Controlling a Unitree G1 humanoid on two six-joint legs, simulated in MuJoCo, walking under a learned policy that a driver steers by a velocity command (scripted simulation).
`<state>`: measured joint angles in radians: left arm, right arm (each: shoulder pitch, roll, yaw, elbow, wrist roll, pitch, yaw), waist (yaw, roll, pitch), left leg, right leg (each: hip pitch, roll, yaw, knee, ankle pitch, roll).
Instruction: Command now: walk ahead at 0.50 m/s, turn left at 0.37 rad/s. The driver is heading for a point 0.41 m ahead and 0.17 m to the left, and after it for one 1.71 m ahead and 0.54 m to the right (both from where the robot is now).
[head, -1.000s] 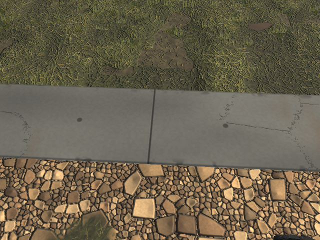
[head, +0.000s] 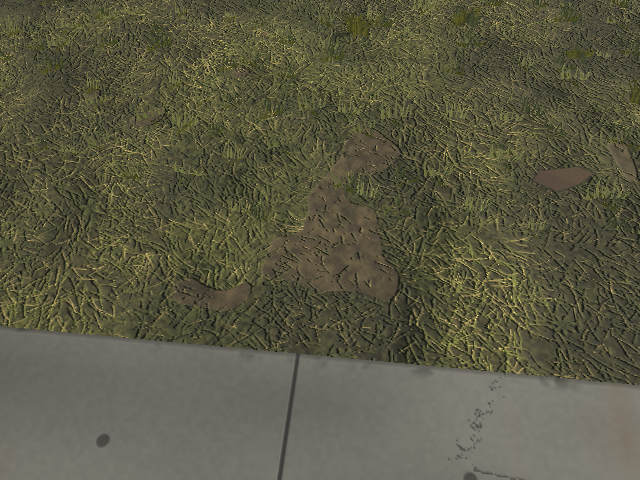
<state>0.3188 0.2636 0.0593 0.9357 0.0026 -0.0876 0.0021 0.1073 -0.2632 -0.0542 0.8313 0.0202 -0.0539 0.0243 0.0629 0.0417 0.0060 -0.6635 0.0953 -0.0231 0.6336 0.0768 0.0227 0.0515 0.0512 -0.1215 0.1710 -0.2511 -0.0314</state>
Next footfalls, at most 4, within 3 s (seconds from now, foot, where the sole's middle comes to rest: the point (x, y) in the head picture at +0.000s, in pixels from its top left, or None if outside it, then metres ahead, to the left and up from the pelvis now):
0.12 left None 0.25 0.13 -0.78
0.60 right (361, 461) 0.54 -0.01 -0.78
1.02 left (251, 473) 0.50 0.21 -0.78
1.44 right None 0.43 -0.05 -0.78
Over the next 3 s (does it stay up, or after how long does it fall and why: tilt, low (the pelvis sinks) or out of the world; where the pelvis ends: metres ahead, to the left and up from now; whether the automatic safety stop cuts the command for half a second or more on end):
stays up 0.60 -0.08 -0.02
